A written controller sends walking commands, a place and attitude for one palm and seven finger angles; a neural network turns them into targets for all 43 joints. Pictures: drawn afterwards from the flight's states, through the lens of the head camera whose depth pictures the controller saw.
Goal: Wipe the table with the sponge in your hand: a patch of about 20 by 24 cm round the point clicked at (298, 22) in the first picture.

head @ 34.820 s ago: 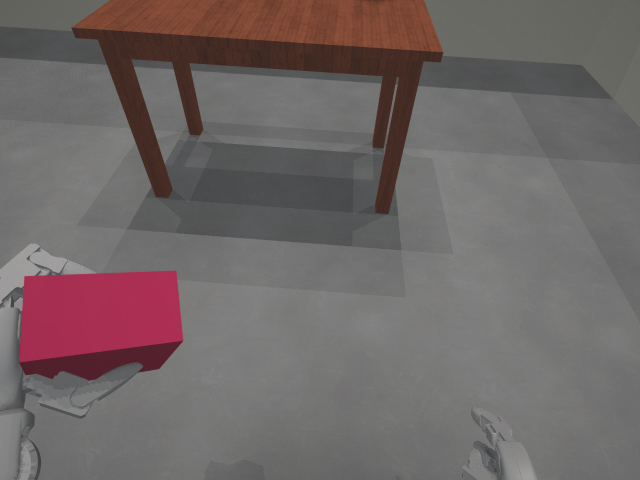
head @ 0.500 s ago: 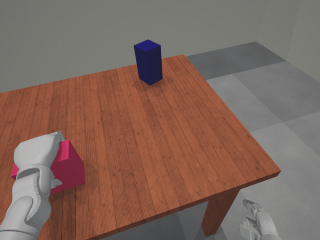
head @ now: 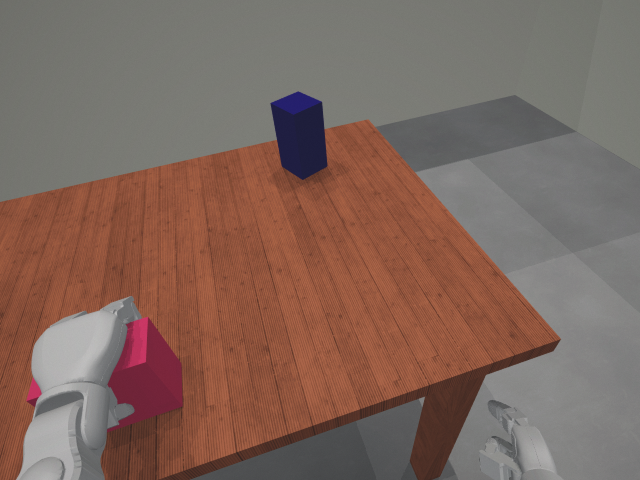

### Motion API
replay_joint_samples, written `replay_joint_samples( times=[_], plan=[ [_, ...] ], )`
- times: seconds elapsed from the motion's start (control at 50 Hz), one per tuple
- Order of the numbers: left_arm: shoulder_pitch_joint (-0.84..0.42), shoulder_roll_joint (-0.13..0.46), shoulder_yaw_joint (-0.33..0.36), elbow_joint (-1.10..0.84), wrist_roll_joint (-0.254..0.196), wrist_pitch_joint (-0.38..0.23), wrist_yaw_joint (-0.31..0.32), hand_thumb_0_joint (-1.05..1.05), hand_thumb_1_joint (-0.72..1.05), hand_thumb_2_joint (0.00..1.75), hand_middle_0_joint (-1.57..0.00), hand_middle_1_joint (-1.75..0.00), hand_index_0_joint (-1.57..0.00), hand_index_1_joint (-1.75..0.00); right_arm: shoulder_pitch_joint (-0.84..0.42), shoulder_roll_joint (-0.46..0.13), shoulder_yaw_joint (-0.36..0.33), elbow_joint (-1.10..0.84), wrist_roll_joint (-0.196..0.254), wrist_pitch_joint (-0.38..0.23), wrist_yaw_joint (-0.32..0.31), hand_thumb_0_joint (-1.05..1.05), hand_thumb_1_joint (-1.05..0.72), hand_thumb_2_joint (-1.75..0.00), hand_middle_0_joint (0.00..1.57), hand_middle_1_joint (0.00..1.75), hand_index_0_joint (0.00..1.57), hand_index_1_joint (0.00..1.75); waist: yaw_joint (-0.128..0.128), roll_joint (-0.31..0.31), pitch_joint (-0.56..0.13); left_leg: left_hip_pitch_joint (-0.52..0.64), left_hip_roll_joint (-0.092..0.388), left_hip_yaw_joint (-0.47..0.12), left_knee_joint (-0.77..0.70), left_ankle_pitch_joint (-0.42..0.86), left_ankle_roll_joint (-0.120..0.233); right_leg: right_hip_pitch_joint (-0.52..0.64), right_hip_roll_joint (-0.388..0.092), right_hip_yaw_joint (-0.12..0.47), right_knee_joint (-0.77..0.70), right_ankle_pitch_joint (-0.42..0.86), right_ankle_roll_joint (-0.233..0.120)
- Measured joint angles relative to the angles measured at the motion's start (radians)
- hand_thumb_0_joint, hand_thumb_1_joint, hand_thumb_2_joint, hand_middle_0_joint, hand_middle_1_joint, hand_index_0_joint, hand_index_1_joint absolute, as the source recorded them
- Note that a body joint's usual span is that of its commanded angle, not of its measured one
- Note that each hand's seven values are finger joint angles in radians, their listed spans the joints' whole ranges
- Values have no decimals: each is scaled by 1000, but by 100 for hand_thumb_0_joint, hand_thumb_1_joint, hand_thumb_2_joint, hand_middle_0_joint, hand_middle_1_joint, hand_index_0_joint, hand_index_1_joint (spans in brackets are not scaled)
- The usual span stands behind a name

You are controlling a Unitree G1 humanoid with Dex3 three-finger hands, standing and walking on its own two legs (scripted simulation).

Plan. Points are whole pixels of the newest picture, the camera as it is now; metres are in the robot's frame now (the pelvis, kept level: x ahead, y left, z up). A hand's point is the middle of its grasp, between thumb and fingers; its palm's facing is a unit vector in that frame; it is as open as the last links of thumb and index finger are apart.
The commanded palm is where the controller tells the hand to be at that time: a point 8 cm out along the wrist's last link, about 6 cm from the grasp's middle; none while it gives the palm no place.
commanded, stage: wipe back along the first lane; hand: left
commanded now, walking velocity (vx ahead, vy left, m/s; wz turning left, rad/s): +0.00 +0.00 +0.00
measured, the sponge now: (121, 386) +0.20 +0.29 +0.03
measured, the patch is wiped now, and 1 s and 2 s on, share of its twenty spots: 1.00 1.00 1.00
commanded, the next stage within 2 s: lift the sponge slowly off the table in 0.02 s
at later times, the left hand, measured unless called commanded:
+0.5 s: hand (107, 383) +0.19 +0.28 +0.08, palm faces +0.02 -0.10 -0.99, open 10.5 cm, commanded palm +0.16 +0.27 +0.13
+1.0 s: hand (96, 375) +0.18 +0.27 +0.11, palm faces +0.08 -0.10 -0.99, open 10.5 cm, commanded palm +0.15 +0.27 +0.17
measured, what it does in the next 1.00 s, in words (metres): stands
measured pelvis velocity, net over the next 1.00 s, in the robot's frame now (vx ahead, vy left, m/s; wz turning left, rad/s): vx -0.02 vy -0.01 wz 0.01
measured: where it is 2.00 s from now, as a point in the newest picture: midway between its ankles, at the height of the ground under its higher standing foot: outside the picture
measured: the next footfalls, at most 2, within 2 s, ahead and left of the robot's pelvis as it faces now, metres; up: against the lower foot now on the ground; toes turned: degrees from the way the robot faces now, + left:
none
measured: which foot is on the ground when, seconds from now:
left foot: down 0.00-1.00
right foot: down 0.00-1.00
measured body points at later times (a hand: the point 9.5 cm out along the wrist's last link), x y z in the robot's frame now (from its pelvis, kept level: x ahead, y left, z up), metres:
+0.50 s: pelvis +0.00 +0.00 +0.00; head -0.02 -0.05 +0.45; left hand +0.18 +0.28 +0.13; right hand +0.21 -0.22 -0.09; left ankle +0.01 +0.11 -0.74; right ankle -0.02 -0.12 -0.74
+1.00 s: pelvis -0.02 -0.01 +0.00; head -0.04 -0.06 +0.45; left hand +0.17 +0.27 +0.16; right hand +0.21 -0.22 -0.09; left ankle +0.01 +0.11 -0.74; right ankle -0.02 -0.12 -0.74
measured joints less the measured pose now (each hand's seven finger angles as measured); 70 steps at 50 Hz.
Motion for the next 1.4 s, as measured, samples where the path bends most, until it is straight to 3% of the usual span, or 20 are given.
replay_joint_samples(
  times=[0.64,1.02,1.24,1.4],
  plan=[
    [72,10,-22,-119,-31,3,-33,-1,-51,104,-65,-132,-68,-131,3,6,-2,22,-15,-38,-17,1,-91,-90,20,30,18,30,22,0,35,60,6,-7,-24,14,-8,61,8,-5,-23,12,-10],
    [-22,44,-10,-111,-57,50,-82,-1,-52,104,-66,-131,-69,-130,-30,5,18,47,-10,-41,-33,1,-91,-90,20,30,17,29,26,12,53,93,12,-14,-66,52,-19,87,14,-11,-49,39,-20],
    [-74,71,-8,-101,-59,30,-106,-1,-52,104,-67,-131,-69,-129,-37,8,27,43,-14,-55,-39,1,-91,-90,20,30,18,30,27,10,55,95,17,-11,-76,62,-25,83,19,-7,-48,46,-26],
    [-92,75,15,-117,-82,78,-128,-1,-52,104,-67,-131,-69,-129,-36,-8,27,37,-8,-52,-33,1,-91,-90,20,30,19,30,27,18,52,93,14,-14,-76,64,-24,81,17,-9,-47,47,-24]
  ],
)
